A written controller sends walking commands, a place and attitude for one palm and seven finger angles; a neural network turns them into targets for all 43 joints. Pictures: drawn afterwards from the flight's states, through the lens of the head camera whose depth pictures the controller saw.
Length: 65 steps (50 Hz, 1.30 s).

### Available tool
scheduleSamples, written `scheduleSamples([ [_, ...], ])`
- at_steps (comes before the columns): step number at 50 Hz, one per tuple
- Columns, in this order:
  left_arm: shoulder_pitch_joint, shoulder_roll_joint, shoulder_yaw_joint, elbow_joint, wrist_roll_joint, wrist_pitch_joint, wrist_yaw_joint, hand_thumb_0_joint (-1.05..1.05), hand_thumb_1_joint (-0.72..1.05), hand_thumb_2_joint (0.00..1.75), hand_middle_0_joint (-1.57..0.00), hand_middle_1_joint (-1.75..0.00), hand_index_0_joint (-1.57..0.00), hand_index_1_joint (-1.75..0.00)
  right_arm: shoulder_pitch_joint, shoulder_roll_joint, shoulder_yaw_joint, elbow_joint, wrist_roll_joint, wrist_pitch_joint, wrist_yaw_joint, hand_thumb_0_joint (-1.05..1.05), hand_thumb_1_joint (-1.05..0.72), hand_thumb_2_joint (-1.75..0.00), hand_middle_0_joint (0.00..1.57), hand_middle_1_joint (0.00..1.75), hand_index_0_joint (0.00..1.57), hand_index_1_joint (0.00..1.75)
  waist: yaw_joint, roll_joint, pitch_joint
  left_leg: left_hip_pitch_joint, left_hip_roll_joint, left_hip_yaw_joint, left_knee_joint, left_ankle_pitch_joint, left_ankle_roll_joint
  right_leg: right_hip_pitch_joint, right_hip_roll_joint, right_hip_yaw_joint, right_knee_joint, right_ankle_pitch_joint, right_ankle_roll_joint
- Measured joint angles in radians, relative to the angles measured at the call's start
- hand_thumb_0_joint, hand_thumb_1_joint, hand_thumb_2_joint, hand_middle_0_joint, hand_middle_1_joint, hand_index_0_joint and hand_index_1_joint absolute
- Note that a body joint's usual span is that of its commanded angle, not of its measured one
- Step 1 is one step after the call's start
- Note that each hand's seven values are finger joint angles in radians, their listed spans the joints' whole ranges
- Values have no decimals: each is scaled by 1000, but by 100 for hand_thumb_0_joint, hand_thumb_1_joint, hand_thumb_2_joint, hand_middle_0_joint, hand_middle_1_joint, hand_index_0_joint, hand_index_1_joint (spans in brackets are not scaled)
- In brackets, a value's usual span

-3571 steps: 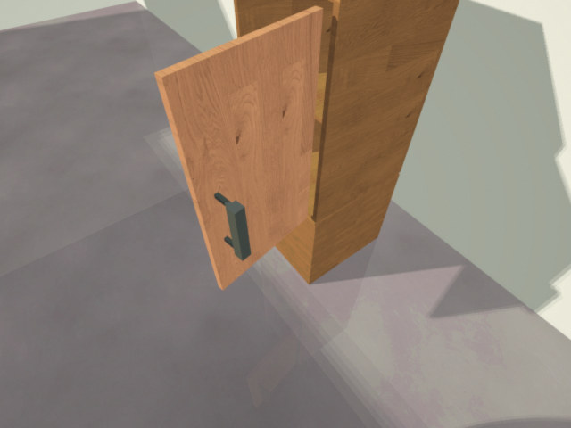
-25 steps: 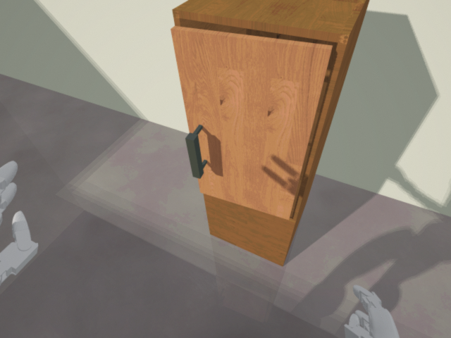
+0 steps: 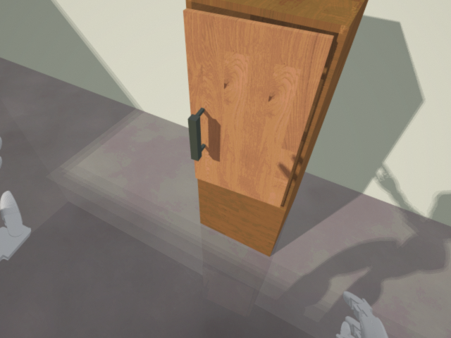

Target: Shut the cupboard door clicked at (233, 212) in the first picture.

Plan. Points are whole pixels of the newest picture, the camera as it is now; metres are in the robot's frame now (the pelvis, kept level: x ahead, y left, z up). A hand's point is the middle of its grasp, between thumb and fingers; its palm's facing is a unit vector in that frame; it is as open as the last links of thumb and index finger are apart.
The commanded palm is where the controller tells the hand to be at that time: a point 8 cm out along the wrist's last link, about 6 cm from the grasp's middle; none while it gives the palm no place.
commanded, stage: step back with the hand held close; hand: left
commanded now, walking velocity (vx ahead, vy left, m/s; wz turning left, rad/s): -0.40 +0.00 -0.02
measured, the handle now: (198, 134) +0.69 +0.13 -0.07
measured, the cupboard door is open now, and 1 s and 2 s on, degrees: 5 5 5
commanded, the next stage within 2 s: stop stepping back and stand still in 0.92 s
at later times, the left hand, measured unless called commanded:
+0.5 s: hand out of the picture +0.14 +0.27 +0.18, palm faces +0.48 -0.75 -0.46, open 7.4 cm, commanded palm +0.07 +0.31 +0.19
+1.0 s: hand out of the picture +0.05 +0.27 +0.18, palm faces +0.42 -0.79 -0.44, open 7.4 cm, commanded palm -0.01 +0.30 +0.19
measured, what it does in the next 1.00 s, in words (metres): walks backwards: right foot, then right foot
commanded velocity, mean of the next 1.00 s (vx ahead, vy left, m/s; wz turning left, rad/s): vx -0.40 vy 0.00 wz -0.10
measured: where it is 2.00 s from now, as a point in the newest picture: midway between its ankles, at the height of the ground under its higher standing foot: outside the picture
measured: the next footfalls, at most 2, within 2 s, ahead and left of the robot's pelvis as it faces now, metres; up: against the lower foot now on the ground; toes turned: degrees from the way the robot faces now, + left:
right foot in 0.60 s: -0.06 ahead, -0.13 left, +0.00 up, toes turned +12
right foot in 0.98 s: -0.13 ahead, -0.11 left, +0.00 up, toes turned +1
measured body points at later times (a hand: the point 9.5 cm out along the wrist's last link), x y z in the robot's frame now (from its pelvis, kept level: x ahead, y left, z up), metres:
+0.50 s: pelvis -0.05 +0.00 +0.00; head -0.04 +0.02 +0.45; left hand +0.11 +0.31 +0.21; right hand +0.13 -0.24 -0.07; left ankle +0.06 +0.11 -0.72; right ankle +0.03 -0.13 -0.71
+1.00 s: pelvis -0.15 +0.00 +0.00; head -0.14 +0.03 +0.45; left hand +0.02 +0.31 +0.21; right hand +0.07 -0.21 -0.04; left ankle +0.02 +0.11 -0.71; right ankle -0.17 -0.11 -0.73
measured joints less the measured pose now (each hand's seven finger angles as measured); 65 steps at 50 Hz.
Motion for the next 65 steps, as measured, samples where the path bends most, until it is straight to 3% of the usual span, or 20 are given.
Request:
scheduleSamples([
  [9,7,58,34,6,10,-27,0,2,88,90,-21,-30,-21,-31,10,1,-7,-7,6,-13,-3,1,-90,-90,20,30,20,30,-36,-9,15,-30,-2,-3,-6,57,7,-27,26,48,22,9,6],
  [17,10,20,26,-23,3,-21,-2,2,88,90,-21,-30,-21,-31,-17,-2,-20,20,-4,-19,15,1,-90,-90,20,30,20,30,-7,-19,22,-74,-9,5,59,-76,-4,-64,17,56,62,1,-2],
  [22,6,23,1,-60,-7,-20,10,2,88,90,-21,-30,-21,-31,-43,3,-19,25,-2,4,14,1,-90,-90,20,30,20,30,-14,-34,19,-78,-20,5,-7,5,0,-68,5,55,14,20,7],
  [26,-7,65,28,-48,-2,-21,-2,2,88,90,-22,-30,-21,-31,-25,24,-26,6,1,-16,0,1,-90,-90,20,30,20,30,-50,11,13,-99,37,-6,-36,153,18,-49,83,61,196,-106,13],
  [28,-5,87,48,-38,-6,-26,-8,2,88,90,-22,-30,-21,-31,-9,41,-27,14,2,-26,3,1,-90,-90,20,30,20,30,-55,12,-15,-124,62,8,-34,149,8,22,107,56,226,-163,4],
  [30,14,95,74,-41,-15,-30,-7,2,88,90,-21,-30,-21,-31,-3,50,-22,17,-2,-35,10,1,-90,-90,20,30,20,30,-45,-8,-48,-164,70,46,-27,139,6,108,100,69,141,-215,-19],
  [32,23,66,84,-40,-20,-45,2,2,89,90,-21,-30,-21,-31,-36,41,-18,32,-11,-41,14,1,-90,-90,20,30,20,30,-5,-14,-43,-187,78,77,-27,150,-10,117,96,104,70,-302,-34],
  [34,13,16,39,-28,-15,-49,8,2,89,90,-21,-30,-21,-31,-69,26,-19,63,-9,-36,11,1,-90,-90,20,30,20,30,19,13,-7,-145,76,69,-50,200,-31,126,106,112,64,-206,-19],
  [36,1,5,-4,-31,-12,-38,2,2,89,90,-21,-30,-21,-31,-72,28,-20,77,0,-25,5,1,-90,-90,20,30,20,30,36,-2,-11,-97,48,65,-81,170,-22,149,91,128,31,-192,-5],
  [39,-30,17,-26,-23,-11,-32,-12,2,88,90,-21,-30,-21,-31,-91,36,-15,65,2,-12,-5,1,-90,-90,20,30,20,30,35,-16,-5,-63,41,79,-141,224,21,166,83,141,0,-179,5],
  [41,-54,37,-13,-5,-18,-28,-23,2,88,90,-21,-30,-21,-31,-118,47,-13,46,-1,-10,-3,1,-90,-90,20,30,20,30,28,-23,8,-50,47,95,-175,250,29,143,84,137,35,-184,7],
  [44,-64,56,14,10,-27,-10,-37,2,89,90,-21,-30,-21,-31,-145,62,-9,7,-12,-19,10,1,-90,-90,20,30,20,30,10,-7,16,-50,75,106,-222,295,30,97,107,87,168,-259,-6],
  [46,-49,65,24,-3,-39,4,-41,2,89,90,-21,-30,-21,-31,-145,68,-5,-19,-11,-21,22,1,-90,-90,20,30,20,30,2,1,9,-67,95,116,-236,303,22,110,107,38,162,-285,-19],
  [49,0,80,37,-53,-52,15,-37,2,89,90,-21,-30,-21,-31,-139,74,1,-43,-8,-18,37,1,-90,-90,20,30,20,30,14,-37,-15,-140,91,155,-164,181,-21,142,67,40,10,-248,-55],
  [51,14,58,7,-73,-32,17,-31,2,89,90,-21,-30,-21,-31,-126,61,-3,-13,-20,-10,40,1,-90,-90,20,30,20,30,29,-41,-16,-187,66,112,13,5,-59,116,61,60,24,-155,-43],
  [54,30,39,-34,-79,-15,35,-18,2,88,90,-21,-30,-21,-31,-57,53,2,35,-17,26,30,1,-90,-90,20,30,20,30,42,-83,-51,-175,4,79,226,-97,-70,124,30,93,-21,-119,-16],
  [56,26,34,-37,-63,-12,45,-4,2,88,90,-21,-30,-21,-31,-13,42,9,42,-13,39,15,1,-90,-90,20,30,20,30,32,-96,-65,-88,-9,70,156,-79,-63,122,18,104,-40,-101,-3],
  [58,6,26,-37,-43,-13,56,7,2,88,90,-21,-30,-21,-31,26,7,5,30,-5,30,0,1,-90,-90,20,30,20,30,9,-49,-70,28,14,35,-37,-23,-44,102,38,84,-24,-99,10],
  [61,-29,44,-14,1,-21,66,14,2,88,90,-21,-30,-21,-31,28,11,-9,63,10,15,-17,1,-90,-90,20,30,20,30,-22,-54,-28,37,-2,36,-73,75,10,85,28,85,19,-136,16],
  [65,32,34,15,2,-21,89,15,2,89,90,-21,-30,-21,-31,63,45,5,69,-4,-20,-8,1,-90,-90,20,30,20,30,-52,-46,-34,79,11,53,-183,116,13,75,63,59,152,-226,6],
])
